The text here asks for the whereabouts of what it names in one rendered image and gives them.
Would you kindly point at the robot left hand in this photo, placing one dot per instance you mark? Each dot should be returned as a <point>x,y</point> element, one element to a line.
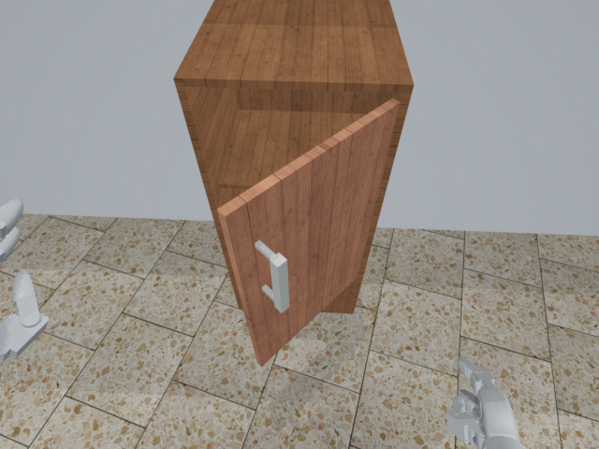
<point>19,330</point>

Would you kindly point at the robot right hand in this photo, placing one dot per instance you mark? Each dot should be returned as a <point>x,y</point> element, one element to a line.
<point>490,411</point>

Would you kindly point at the cupboard door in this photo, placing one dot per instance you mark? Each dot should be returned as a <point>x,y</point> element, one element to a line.
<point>317,213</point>

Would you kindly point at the handle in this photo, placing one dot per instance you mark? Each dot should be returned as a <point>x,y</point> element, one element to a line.
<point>279,278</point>

